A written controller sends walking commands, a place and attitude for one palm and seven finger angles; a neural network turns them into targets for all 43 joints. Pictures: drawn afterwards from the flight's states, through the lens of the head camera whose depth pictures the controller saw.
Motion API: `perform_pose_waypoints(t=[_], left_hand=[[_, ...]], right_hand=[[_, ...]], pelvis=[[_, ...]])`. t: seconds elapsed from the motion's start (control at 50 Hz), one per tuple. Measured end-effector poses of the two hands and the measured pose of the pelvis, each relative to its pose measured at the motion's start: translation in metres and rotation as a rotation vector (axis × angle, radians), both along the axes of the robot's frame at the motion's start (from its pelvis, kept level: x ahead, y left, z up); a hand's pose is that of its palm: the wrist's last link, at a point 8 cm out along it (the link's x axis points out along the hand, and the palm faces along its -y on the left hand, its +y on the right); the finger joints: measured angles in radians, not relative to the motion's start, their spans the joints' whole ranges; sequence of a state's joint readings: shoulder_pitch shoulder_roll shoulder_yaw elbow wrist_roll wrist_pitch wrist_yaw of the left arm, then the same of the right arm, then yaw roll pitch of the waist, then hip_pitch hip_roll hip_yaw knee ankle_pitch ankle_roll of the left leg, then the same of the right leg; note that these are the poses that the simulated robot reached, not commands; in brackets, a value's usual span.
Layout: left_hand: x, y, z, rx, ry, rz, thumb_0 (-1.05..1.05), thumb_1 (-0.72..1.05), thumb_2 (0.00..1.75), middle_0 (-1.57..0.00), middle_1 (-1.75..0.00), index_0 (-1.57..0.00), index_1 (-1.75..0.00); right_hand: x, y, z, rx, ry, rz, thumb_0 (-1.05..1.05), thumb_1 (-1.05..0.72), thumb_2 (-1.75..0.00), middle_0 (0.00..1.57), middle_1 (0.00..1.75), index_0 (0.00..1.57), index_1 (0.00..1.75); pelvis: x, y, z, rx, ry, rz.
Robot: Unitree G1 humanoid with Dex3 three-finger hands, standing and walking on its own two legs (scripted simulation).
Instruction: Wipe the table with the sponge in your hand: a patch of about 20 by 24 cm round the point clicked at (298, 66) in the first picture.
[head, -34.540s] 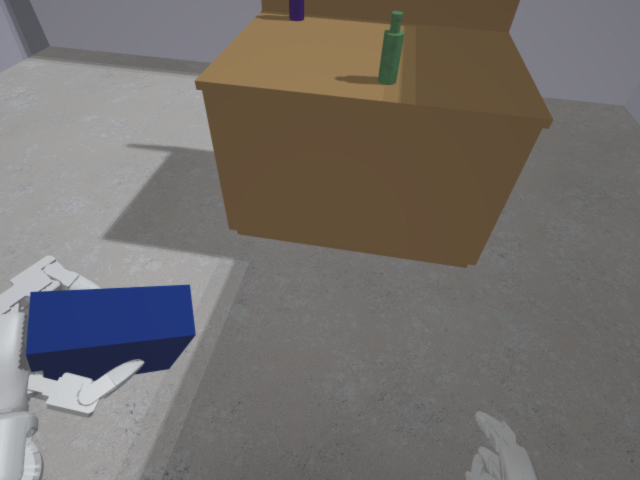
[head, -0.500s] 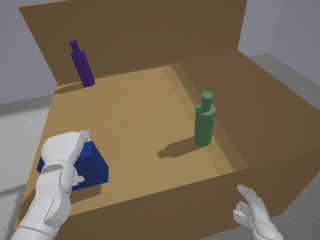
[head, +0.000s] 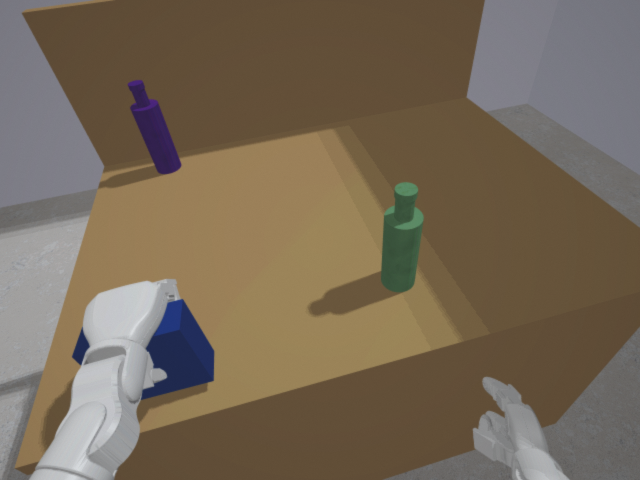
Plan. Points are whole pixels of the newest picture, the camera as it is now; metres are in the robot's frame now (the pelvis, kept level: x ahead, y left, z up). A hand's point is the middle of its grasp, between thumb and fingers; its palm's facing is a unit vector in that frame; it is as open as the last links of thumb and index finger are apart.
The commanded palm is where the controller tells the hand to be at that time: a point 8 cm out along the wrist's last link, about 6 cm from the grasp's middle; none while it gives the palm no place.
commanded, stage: lower the sponge onto the table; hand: left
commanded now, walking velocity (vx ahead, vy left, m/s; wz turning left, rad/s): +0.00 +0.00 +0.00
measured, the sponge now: (158, 361) +0.24 +0.27 +0.01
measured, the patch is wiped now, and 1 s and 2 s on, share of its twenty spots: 0.00 0.05 0.20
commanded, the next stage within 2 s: wipe forward along the first lane in 0.42 s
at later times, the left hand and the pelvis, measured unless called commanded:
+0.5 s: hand (151, 339) +0.25 +0.27 +0.05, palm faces -0.02 -0.09 -1.00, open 9.4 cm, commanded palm +0.23 +0.27 +0.11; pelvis +0.00 +0.01 +0.00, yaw +0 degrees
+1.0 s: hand (148, 313) +0.29 +0.30 +0.05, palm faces -0.08 -0.04 -1.00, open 9.4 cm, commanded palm +0.28 +0.30 +0.09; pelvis +0.00 +0.00 +0.00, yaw +1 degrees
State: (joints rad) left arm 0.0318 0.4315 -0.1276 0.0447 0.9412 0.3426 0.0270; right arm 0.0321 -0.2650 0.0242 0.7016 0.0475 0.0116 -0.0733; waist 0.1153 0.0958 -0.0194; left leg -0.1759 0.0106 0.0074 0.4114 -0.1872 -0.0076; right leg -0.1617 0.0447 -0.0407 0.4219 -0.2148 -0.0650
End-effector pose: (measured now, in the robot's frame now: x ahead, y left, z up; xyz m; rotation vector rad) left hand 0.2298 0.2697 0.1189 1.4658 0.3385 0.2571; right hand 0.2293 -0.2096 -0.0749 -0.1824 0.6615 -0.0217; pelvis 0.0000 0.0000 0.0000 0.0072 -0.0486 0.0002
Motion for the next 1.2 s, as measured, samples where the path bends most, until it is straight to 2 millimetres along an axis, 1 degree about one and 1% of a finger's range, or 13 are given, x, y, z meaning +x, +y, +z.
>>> perform_pose_waypoints(t=[0.16,0.44,0.6,0.7,0.86,1.04,1.2], left_hand=[[0.000,-0.002,-0.005,0.001,-0.021,-0.017,0.00,-0.45,1.05,-0.80,-1.39,-0.81,-1.39],[0.002,0.001,-0.011,0.004,-0.013,0.010,0.00,-0.45,1.05,-0.80,-1.39,-0.81,-1.39],[0.003,0.002,-0.012,0.008,-0.012,0.012,-0.01,-0.45,1.05,-0.80,-1.39,-0.81,-1.39],[0.011,0.006,-0.012,0.029,-0.002,0.021,-0.02,-0.46,1.06,-0.80,-1.39,-0.81,-1.39],[0.030,0.018,-0.013,0.040,0.025,0.041,-0.02,-0.47,1.07,-0.81,-1.39,-0.82,-1.38],[0.050,0.027,-0.015,0.057,0.056,0.036,-0.01,-0.48,1.09,-0.81,-1.38,-0.82,-1.38],[0.067,0.035,-0.015,0.071,0.065,0.028,0.00,-0.50,1.11,-0.82,-1.38,-0.83,-1.38]], right_hand=[[-0.002,0.004,-0.002,0.005,0.009,-0.002,0.01,-0.90,-0.90,0.20,0.30,0.20,0.30],[0.002,0.014,0.000,0.016,0.008,0.007,0.01,-0.90,-0.90,0.20,0.30,0.20,0.30],[0.000,0.012,-0.001,0.014,0.019,0.003,0.01,-0.90,-0.90,0.20,0.30,0.20,0.30],[-0.005,0.008,-0.004,0.004,0.036,-0.012,0.01,-0.90,-0.90,0.20,0.30,0.20,0.30],[-0.021,-0.006,-0.014,-0.013,0.078,-0.053,0.01,-0.90,-0.90,0.20,0.30,0.20,0.30],[-0.050,-0.026,-0.029,-0.036,0.161,-0.108,0.01,-0.90,-0.90,0.20,0.30,0.20,0.30],[-0.075,-0.038,-0.040,-0.048,0.228,-0.149,0.01,-0.90,-0.90,0.20,0.30,0.20,0.30]], pelvis=[[0.000,0.003,0.000,0.000,0.009,-0.001],[0.000,0.007,0.000,-0.002,0.015,0.002],[0.000,0.007,-0.001,-0.002,0.022,0.001],[-0.002,0.006,-0.002,-0.002,0.028,0.004],[-0.003,0.002,-0.003,-0.003,0.050,0.008],[-0.004,0.001,-0.005,-0.006,0.082,0.009],[-0.007,0.000,-0.008,-0.007,0.111,0.008]])
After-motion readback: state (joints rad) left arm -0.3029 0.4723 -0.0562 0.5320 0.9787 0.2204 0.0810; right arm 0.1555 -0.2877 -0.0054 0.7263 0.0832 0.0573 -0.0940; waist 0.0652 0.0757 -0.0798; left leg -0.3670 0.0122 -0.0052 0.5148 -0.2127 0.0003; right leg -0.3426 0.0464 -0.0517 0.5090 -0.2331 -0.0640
